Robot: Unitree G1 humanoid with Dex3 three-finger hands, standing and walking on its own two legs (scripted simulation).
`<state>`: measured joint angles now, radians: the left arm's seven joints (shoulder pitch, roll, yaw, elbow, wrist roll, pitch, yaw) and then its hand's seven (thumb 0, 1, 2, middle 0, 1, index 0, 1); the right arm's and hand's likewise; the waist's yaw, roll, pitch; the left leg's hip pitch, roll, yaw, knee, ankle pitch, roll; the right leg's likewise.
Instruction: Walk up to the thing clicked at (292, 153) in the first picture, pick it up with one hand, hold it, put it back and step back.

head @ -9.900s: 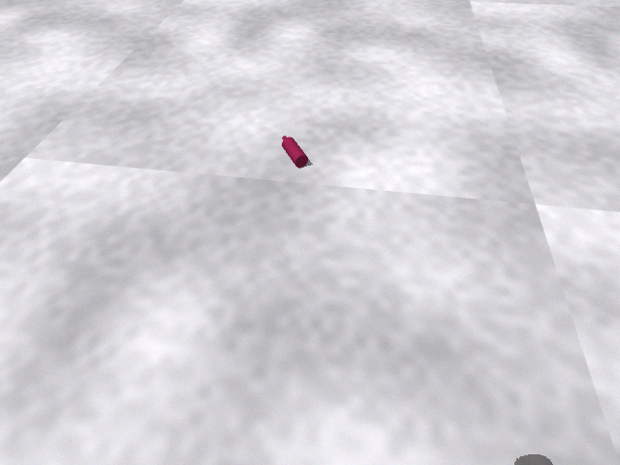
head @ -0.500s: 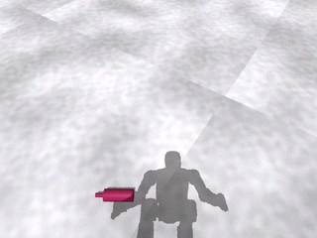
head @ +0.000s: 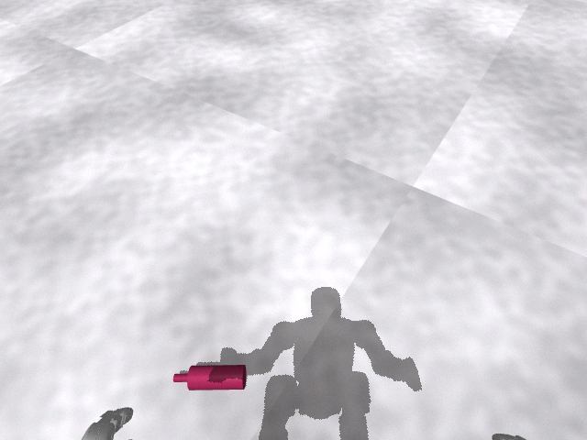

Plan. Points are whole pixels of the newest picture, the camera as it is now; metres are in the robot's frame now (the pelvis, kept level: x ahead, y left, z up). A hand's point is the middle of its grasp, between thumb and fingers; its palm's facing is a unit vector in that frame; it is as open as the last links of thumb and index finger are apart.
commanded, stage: walk up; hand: left
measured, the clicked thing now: (209, 377) +0.40 +0.31 -0.74
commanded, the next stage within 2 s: stand in 1.38 s
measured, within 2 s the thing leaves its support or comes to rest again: neither
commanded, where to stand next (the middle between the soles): +0.01 +0.03 m, yaw +0 degrees
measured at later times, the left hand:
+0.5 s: hand out of the picture +0.04 +0.26 -0.15, palm faces +0.01 -0.94 -0.33, open 7.4 cm
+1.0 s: hand out of the picture +0.04 +0.26 -0.15, palm faces +0.01 -0.94 -0.34, open 7.4 cm
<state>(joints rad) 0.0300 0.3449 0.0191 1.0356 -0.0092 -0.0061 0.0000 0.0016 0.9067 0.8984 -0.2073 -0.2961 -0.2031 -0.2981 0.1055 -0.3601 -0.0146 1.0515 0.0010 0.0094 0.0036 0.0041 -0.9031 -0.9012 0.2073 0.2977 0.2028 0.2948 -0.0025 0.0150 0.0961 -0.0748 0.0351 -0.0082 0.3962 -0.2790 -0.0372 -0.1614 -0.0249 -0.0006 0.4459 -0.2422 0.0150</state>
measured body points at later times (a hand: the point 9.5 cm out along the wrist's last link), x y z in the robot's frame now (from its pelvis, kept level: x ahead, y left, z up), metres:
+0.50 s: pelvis -0.03 +0.01 +0.01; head -0.02 +0.01 +0.46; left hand +0.04 +0.31 -0.13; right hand +0.05 -0.29 -0.13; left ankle -0.04 +0.14 -0.74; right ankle +0.00 -0.13 -0.74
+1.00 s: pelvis -0.03 +0.01 +0.01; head -0.02 +0.00 +0.46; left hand +0.04 +0.31 -0.12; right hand +0.05 -0.29 -0.13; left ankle -0.04 +0.14 -0.74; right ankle +0.00 -0.13 -0.74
